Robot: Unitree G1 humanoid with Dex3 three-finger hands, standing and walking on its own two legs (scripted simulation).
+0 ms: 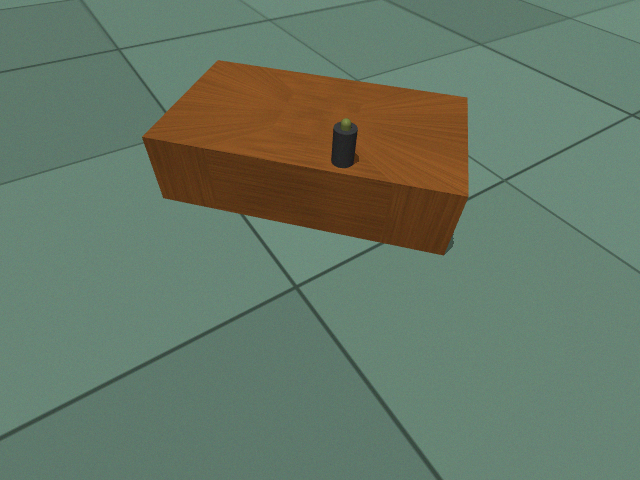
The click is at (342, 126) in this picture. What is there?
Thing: necked bottle
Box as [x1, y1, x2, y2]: [331, 118, 357, 167]
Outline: 347,118 344,118 340,122 336,123 333,128 331,161 334,165 338,167 347,167 350,166 353,162 357,127 353,123 351,123 350,120
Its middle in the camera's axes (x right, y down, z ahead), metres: +0.09 -0.37 +1.45
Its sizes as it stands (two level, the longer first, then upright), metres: 0.088 0.088 0.183
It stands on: a support 0.33 m high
